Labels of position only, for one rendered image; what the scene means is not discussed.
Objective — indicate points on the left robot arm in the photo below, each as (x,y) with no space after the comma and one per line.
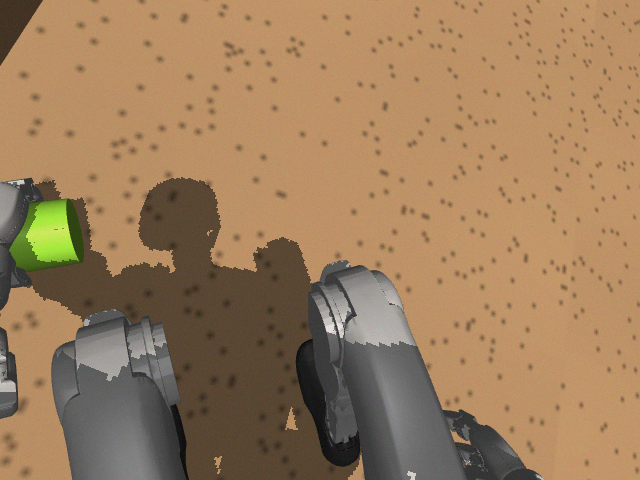
(8,373)

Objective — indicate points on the right robot hand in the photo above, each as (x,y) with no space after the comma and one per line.
(489,457)

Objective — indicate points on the left robot hand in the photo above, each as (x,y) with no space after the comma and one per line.
(15,197)

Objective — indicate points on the right robot foot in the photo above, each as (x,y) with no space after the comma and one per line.
(313,395)

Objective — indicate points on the left robot foot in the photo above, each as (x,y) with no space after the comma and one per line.
(181,437)

